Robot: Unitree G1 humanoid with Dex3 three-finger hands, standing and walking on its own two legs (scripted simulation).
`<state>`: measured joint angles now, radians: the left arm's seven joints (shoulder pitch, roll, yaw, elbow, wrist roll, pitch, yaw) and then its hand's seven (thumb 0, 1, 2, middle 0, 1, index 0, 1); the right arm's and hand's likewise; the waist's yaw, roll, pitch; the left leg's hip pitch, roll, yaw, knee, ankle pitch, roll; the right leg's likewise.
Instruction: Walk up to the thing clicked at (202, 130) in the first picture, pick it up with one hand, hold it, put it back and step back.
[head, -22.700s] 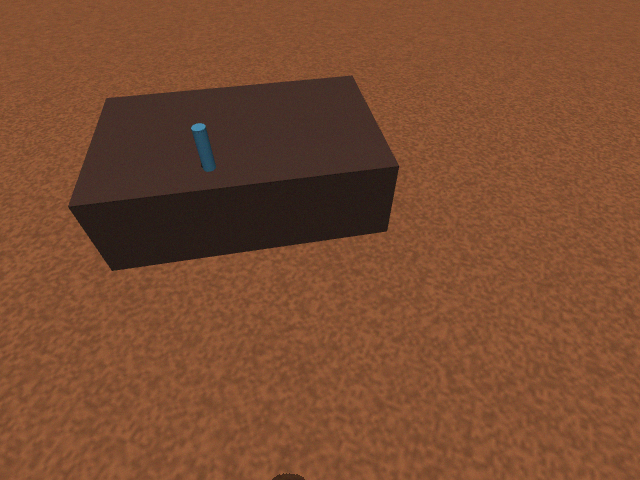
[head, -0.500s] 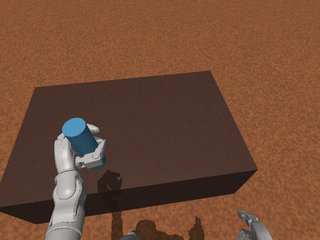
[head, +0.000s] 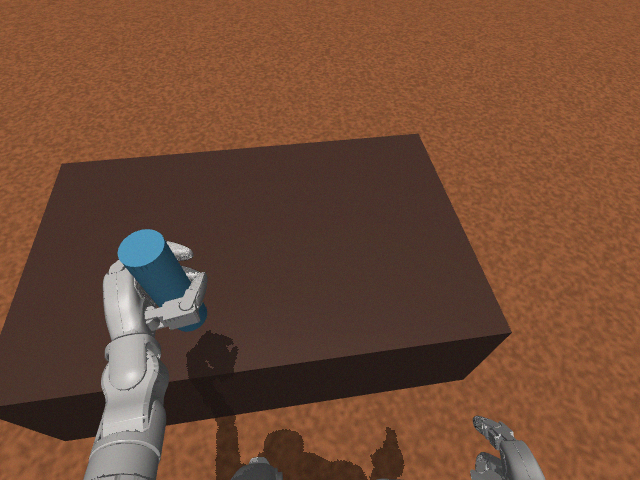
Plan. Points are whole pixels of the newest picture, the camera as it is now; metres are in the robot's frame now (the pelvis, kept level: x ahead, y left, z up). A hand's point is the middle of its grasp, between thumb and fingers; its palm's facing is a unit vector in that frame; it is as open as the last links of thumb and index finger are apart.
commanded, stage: crouch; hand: left
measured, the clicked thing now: (169, 286) +0.35 +0.19 +0.05
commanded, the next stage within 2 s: lower in 1.12 s
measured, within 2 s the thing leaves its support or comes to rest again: neither
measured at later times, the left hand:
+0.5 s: hand (186, 278) +0.44 +0.22 -0.08, palm faces +0.26 -0.96 -0.01, open 6.5 cm
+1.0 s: hand (185, 284) +0.47 +0.24 -0.15, palm faces +0.27 -0.96 -0.01, open 6.5 cm
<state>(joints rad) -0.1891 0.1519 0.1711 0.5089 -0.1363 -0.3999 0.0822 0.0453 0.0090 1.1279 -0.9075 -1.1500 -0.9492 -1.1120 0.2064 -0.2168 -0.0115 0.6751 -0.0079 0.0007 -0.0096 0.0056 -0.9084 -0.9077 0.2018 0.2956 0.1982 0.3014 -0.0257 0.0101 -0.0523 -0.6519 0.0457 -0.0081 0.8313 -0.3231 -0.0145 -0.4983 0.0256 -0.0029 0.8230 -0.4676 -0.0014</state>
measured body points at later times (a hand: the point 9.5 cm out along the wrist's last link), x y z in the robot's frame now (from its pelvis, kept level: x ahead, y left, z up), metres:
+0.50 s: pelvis -0.03 +0.01 -0.10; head +0.12 +0.03 +0.32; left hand +0.42 +0.27 -0.08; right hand +0.03 -0.26 -0.23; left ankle +0.05 +0.13 -0.70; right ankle -0.03 -0.12 -0.70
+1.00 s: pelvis -0.04 +0.01 -0.16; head +0.15 +0.04 +0.24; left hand +0.45 +0.29 -0.15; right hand +0.02 -0.26 -0.29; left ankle +0.05 +0.13 -0.70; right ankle -0.03 -0.12 -0.70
